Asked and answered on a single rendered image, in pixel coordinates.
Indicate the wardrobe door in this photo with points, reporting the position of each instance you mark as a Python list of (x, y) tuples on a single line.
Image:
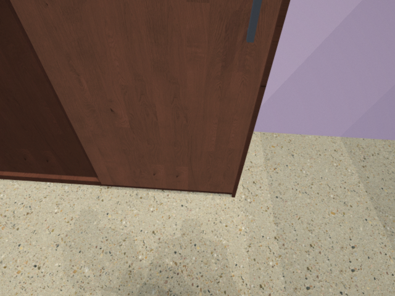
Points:
[(36, 135), (159, 92)]

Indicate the handle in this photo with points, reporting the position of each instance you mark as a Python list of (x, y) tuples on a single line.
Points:
[(251, 31)]

